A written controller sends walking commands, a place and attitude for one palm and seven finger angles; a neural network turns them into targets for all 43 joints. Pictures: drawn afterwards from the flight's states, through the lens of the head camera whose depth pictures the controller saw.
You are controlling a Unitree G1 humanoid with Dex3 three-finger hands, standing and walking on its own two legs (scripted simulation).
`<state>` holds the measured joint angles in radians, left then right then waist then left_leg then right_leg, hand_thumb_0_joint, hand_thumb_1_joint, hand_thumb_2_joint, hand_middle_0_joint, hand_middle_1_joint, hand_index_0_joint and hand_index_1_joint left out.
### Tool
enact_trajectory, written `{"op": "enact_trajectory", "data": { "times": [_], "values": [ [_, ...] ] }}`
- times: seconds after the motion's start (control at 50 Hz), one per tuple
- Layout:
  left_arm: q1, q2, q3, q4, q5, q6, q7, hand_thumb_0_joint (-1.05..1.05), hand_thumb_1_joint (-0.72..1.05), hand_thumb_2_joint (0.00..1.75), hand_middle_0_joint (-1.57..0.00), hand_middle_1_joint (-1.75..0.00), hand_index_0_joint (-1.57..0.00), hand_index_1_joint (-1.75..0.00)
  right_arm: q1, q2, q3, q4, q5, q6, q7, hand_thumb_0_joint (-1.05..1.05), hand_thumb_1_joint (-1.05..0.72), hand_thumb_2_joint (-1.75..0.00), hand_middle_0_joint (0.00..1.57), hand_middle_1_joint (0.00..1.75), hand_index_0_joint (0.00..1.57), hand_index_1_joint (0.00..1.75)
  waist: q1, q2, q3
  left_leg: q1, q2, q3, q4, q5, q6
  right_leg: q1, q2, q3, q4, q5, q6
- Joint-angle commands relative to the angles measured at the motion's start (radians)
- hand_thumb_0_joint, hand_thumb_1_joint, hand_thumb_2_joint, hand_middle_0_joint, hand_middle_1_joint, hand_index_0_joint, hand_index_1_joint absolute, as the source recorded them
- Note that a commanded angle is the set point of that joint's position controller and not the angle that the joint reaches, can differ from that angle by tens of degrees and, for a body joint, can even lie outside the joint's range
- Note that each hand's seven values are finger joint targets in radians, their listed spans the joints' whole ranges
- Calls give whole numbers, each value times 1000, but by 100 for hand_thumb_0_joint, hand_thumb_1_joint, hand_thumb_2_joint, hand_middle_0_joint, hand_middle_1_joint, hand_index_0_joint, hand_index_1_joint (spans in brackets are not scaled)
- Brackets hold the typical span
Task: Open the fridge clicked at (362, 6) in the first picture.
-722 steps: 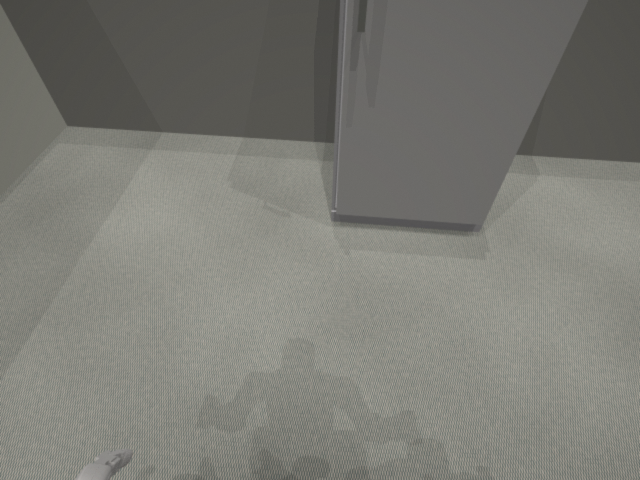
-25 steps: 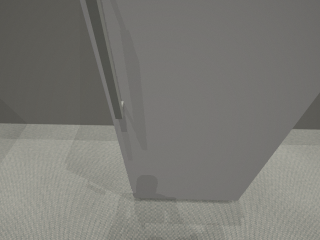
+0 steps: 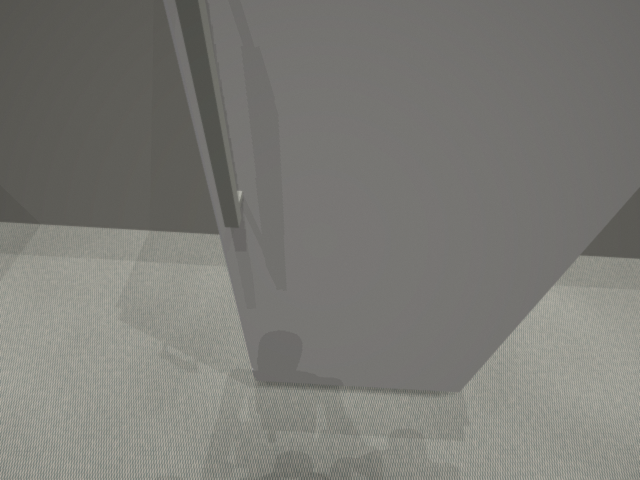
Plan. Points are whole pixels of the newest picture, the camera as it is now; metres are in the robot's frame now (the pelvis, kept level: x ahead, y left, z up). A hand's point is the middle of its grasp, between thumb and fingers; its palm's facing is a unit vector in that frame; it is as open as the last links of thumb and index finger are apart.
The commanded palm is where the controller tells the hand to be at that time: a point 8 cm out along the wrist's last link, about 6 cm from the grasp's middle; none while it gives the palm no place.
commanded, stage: raise the hand to about handle height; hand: left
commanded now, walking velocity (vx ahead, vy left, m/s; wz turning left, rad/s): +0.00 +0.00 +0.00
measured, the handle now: (212, 81) +0.45 +0.16 +0.27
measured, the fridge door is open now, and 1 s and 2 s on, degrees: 0 0 0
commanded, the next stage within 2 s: none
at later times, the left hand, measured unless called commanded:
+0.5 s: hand out of the picture +0.10 +0.19 -0.02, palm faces +0.19 -0.98 -0.03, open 8.9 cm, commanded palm +0.11 +0.25 +0.03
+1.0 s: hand (77, 364) +0.19 +0.25 +0.12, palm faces +0.09 -0.99 -0.08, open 11.9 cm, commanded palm +0.16 +0.29 +0.12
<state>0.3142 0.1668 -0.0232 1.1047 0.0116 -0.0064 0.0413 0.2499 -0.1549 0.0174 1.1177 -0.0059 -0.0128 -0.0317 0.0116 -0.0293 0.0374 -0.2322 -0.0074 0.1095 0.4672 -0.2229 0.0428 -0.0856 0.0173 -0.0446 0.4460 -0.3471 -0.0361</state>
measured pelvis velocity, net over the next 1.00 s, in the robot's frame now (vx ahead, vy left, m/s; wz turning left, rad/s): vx -0.03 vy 0.00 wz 0.02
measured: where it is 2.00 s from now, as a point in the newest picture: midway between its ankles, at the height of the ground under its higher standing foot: outside the picture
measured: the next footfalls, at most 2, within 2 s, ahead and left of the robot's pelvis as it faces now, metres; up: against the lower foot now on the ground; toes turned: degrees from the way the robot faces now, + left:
none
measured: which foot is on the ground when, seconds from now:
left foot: down 0.00-1.00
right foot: down 0.00-1.00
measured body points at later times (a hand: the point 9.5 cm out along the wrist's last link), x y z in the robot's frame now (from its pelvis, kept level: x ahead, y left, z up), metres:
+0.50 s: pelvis -0.05 -0.03 -0.04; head -0.05 -0.02 +0.41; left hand +0.09 +0.24 -0.01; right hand +0.17 -0.28 -0.07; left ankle +0.02 +0.09 -0.74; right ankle -0.07 -0.09 -0.74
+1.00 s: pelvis -0.03 +0.00 -0.02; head -0.03 -0.01 +0.43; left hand +0.18 +0.30 +0.13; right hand +0.13 -0.24 -0.10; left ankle +0.02 +0.09 -0.74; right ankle -0.07 -0.09 -0.74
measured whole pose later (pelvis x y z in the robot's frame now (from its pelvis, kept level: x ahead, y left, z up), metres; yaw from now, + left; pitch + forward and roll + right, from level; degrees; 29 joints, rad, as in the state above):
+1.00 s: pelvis -0.03 +0.00 -0.02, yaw +1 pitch +1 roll -1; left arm 0.26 0.33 0.36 -0.10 -0.39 -0.13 -0.35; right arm 0.32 -0.28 0.02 0.64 0.07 -0.27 -0.08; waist 0.04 0.04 -0.05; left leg -0.42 0.01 0.07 0.65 -0.26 0.05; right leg -0.25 0.03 -0.07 0.62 -0.39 -0.03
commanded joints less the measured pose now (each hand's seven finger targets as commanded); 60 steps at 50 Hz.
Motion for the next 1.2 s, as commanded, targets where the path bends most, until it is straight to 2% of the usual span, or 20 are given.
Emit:
{"op": "enact_trajectory", "data": {
  "times": [0.0, 0.02, 0.04, 0.06, 0.08, 0.1, 0.14, 0.22, 0.28, 0.34, 0.42, 0.52, 0.58, 0.64, 0.72, 0.78, 0.86, 0.94, 1.04, 1.18],
  "values": [
    [131, 83, 16, -16, 21, -41, 42, 0, 90, 90, -20, -30, -20, -30, -19, -127, -18, -101, 1, -24, 4, 0, -90, -90, 20, 30, 20, 30, 4, 48, 54, 25, 121, -115, 149, 339, -10, -161, -166, 163, -105, 630, 34],
    [-571, 324, 126, -1600, -194, -231, 44, 0, 88, 89, -20, -32, -20, -32, 59, -299, -64, -440, 46, -161, -31, 0, -90, -90, 20, 30, 20, 30, -132, 268, -464, 341, 28, -135, 10, 431, -3, -122, -73, 30, 33, 543, 7],
    [-435, 383, 191, -1585, -126, -200, 89, 0, 85, 88, -20, -33, -20, -33, -53, -188, -9, -400, 57, -234, -66, 0, -90, -90, 20, 30, 20, 30, -44, 412, -390, 431, 77, -117, -22, 507, -29, -193, -39, 16, 95, 269, 0],
    [-162, 193, 93, -1373, -116, -152, 115, 0, 83, 87, -21, -34, -21, -34, 2, -200, -31, -364, 18, -278, -64, 0, -90, -90, 20, 30, 20, 30, -37, 390, -414, 386, 96, -150, -41, 505, -54, -209, -35, -16, 145, 108, -8],
    [168, -39, -40, -1058, -125, -34, 116, 0, 81, 86, -21, -36, -21, -36, 15, -134, -31, -338, 59, -281, -45, 0, -90, -90, 20, 30, 20, 30, -59, 234, -217, 275, 97, -180, -73, 380, -28, -301, -25, -26, 167, 68, 8],
    [39, -17, -26, -1297, -179, -45, 98, 0, 78, 85, -21, -37, -21, -37, 7, -181, -44, -421, 68, -274, -40, 0, -90, -90, 20, 30, 20, 30, -49, 184, -169, 200, 91, -197, -57, 295, -25, -295, -33, -43, 137, 65, 13],
    [29, 40, 29, -1311, -164, -134, 51, 0, 74, 83, -21, -40, -21, -40, -54, -211, -57, -502, 53, -289, -51, 0, -90, -90, 20, 30, 20, 30, -59, -8, -112, 71, 44, -165, 31, 121, -16, -305, -26, -44, 44, 113, 12],
    [353, -13, 114, -936, -236, -350, -166, 0, 64, 79, -22, -47, -22, -47, -122, -224, -87, -544, 20, -245, -19, 0, -90, -90, 20, 30, 20, 30, 13, -399, 12, -256, 20, -128, 180, 40, -40, -466, -11, -42, 150, 144, 40],
    [361, 155, 274, -896, -299, -414, -371, 0, 57, 76, -22, -51, -22, -51, -179, -254, -103, -656, 45, -225, 6, 0, -90, -90, 20, 30, 20, 30, 57, -206, -95, -288, -14, -79, 244, 35, -49, -363, -62, 48, 195, 261, 34],
    [206, 266, 360, -1076, -311, -318, -382, 0, 50, 73, -23, -55, -23, -55, -203, -237, -82, -737, 62, -188, -10, 0, -90, -90, 20, 30, 20, 30, 85, 78, -168, -262, -31, -48, 249, -10, -35, -348, -71, 93, 164, 129, 32],
    [-93, 281, 393, -1465, -326, -440, -257, 0, 41, 69, -24, -62, -24, -62, -130, -173, -72, -757, 40, -195, -47, 0, -90, -90, 20, 30, 20, 30, 8, 160, -240, -189, 2, -78, 281, -62, -15, -412, -56, 155, 120, -70, 40],
    [-178, 211, 204, -1531, -322, -640, -274, 0, 29, 64, -24, -69, -24, -69, -91, -203, -45, -665, 44, -273, -65, 0, -90, -90, 20, 30, 20, 30, -78, 199, -164, -137, 27, -124, 307, -109, 3, -508, -25, 137, 107, -181, 18],
    [-184, 249, 179, -1322, -340, -539, -387, 0, 22, 61, -25, -74, -25, -74, -90, -241, -32, -624, 64, -299, -80, 0, -90, -90, 20, 30, 20, 30, -89, 99, -65, -184, 28, -146, 299, -127, 7, -486, -40, 176, 42, -180, 58],
    [-175, 332, 278, -1105, -340, -337, -433, 0, 15, 58, -25, -78, -25, -78, -100, -249, -36, -626, 75, -281, -96, 0, -90, -90, 20, 30, 20, 30, -43, -19, -11, -251, 26, -150, 261, -143, 0, -463, -58, 205, -5, -244, 75],
    [-181, 446, 467, -1178, -399, -143, -433, 0, 6, 54, -26, -84, -26, -84, -156, -227, -19, -693, 71, -263, -93, 0, -90, -90, 20, 30, 20, 30, 53, -8, -202, -190, 18, -162, 202, -38, -7, -245, -104, 194, 10, -30, 80],
    [-153, 452, 599, -1350, -457, -168, -369, 0, -1, 51, -27, -88, -27, -88, -142, -195, -10, -706, 63, -281, -72, 0, -90, -90, 20, 30, 20, 30, 85, 16, -342, -112, 22, -157, 189, 109, -14, -127, -98, 159, 74, 335, 107],
    [-107, 335, 490, -1419, -436, -231, -362, 0, -10, 47, -27, -94, -27, -94, -96, -204, -20, -683, 63, -323, -41, 0, -90, -90, 20, 30, 20, 30, 53, 47, -284, 0, 19, -123, 161, 228, -3, -201, -42, 63, 111, 580, 103],
    [-164, 301, 377, -1355, -394, -136, -421, 0, -20, 43, -28, -100, -28, -100, -78, -238, -35, -663, 78, -337, -45, 0, -90, -90, 20, 30, 20, 30, 24, 77, -161, 47, 31, -128, 115, 204, 7, -299, -3, 15, 75, 375, 74],
    [-320, 483, 516, -1500, -385, -42, -403, 0, -31, 38, -29, -108, -29, -108, -109, -241, -25, -677, 75, -334, -76, 0, -90, -90, 20, 30, 20, 30, 52, 81, -258, 137, 32, -161, 41, 193, 3, -235, 9, -20, 38, 260, 28],
    [-477, 468, 535, -1483, -408, -14, -372, 0, -48, 31, -30, -118, -30, -118, -143, -222, 7, -655, 76, -314, -77, 0, -90, -90, 20, 30, 20, 30, 49, 175, -221, 226, 42, -204, -46, 167, -31, -203, 19, -42, -15, 206, 7]
  ]
}}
